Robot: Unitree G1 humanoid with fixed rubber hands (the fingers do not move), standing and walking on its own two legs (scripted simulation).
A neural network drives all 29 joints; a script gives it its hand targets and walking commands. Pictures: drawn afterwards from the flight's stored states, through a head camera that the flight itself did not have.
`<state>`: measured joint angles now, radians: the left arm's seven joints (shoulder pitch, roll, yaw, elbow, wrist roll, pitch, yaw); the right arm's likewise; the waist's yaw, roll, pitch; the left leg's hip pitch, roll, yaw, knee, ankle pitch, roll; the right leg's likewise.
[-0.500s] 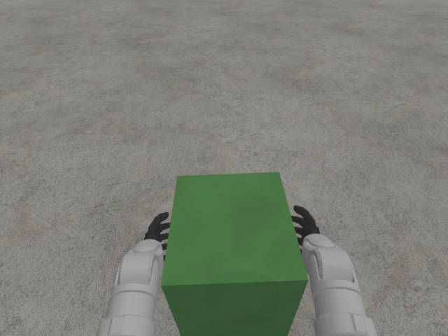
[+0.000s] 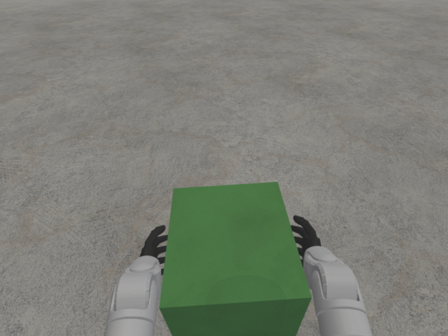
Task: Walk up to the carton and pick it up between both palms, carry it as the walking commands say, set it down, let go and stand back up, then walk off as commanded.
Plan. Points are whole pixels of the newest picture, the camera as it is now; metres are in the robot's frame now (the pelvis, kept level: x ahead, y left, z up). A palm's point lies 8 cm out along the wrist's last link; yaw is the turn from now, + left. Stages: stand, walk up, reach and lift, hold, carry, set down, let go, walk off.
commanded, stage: reach and lift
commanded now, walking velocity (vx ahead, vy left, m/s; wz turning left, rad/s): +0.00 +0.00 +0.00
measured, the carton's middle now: (231, 277) +0.27 +0.00 -0.04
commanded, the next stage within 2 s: hold in 0.06 s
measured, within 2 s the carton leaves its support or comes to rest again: neither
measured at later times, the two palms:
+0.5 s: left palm (146, 273) +0.26 +0.15 +0.02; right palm (310, 259) +0.26 -0.14 +0.04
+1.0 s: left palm (162, 242) +0.28 +0.12 +0.08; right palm (337, 246) +0.25 -0.17 +0.09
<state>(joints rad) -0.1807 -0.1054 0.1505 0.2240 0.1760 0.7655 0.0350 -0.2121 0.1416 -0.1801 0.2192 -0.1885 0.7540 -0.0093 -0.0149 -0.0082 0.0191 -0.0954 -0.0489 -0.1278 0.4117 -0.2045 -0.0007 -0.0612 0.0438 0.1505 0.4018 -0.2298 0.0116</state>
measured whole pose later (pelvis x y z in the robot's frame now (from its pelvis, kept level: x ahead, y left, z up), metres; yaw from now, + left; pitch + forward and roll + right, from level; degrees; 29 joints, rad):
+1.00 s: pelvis -0.05 +0.00 -0.02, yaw -6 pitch +1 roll +2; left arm -0.48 0.02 0.08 0.16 0.02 1.14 0.13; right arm -0.51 0.06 -0.16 0.13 -0.09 1.15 -0.13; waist 0.01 -0.03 -0.12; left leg -0.41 -0.01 0.06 0.62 -0.21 0.01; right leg -0.48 0.03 0.13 0.76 -0.34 0.02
